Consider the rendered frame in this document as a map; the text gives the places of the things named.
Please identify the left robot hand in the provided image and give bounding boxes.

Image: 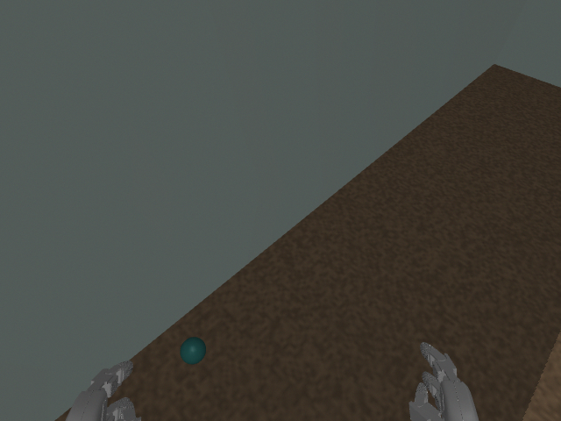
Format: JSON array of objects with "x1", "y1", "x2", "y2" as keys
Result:
[{"x1": 66, "y1": 360, "x2": 141, "y2": 421}]

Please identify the right robot hand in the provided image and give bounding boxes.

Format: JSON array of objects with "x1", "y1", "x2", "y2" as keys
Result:
[{"x1": 409, "y1": 342, "x2": 479, "y2": 421}]

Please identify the ball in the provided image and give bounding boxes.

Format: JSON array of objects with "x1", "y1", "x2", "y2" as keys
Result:
[{"x1": 180, "y1": 337, "x2": 206, "y2": 364}]

